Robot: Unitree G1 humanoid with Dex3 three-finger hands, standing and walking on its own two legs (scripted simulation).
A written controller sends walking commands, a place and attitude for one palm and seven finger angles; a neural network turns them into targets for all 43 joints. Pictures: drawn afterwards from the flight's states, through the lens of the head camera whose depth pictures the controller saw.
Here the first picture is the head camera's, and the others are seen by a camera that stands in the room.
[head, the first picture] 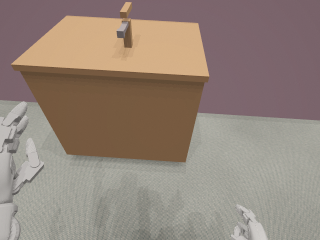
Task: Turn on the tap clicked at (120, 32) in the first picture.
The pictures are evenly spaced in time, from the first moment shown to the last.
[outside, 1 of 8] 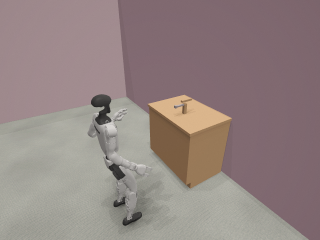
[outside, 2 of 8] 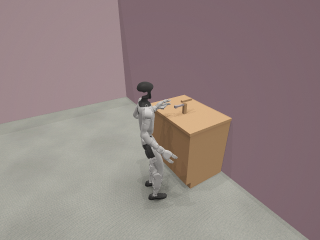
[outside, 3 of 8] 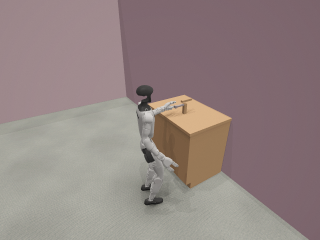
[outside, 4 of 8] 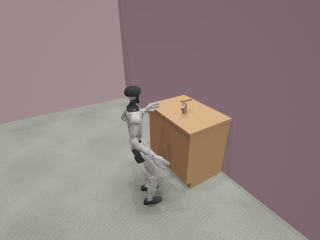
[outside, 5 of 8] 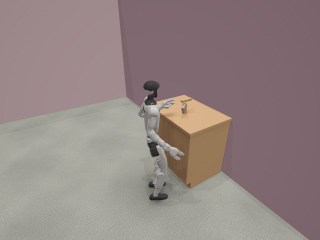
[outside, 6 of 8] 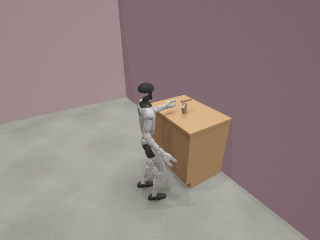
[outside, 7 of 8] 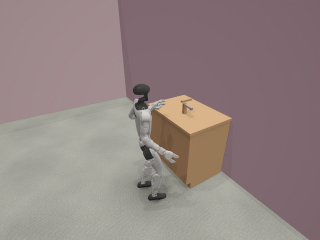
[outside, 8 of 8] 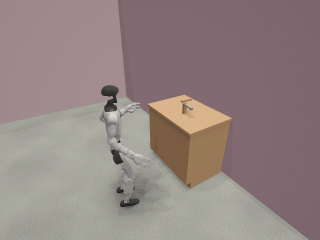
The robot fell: no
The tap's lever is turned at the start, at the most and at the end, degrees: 0 83 83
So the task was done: yes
